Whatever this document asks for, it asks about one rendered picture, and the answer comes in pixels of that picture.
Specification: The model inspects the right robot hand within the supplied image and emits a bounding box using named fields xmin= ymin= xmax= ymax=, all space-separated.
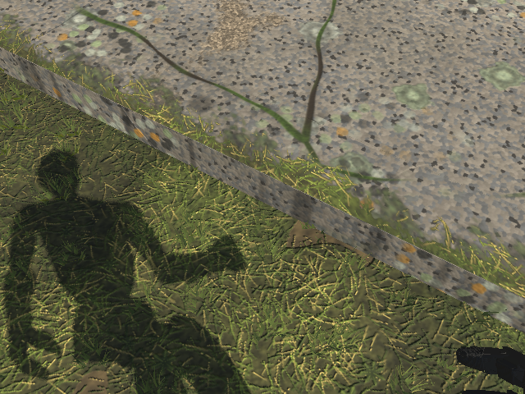
xmin=456 ymin=346 xmax=525 ymax=394

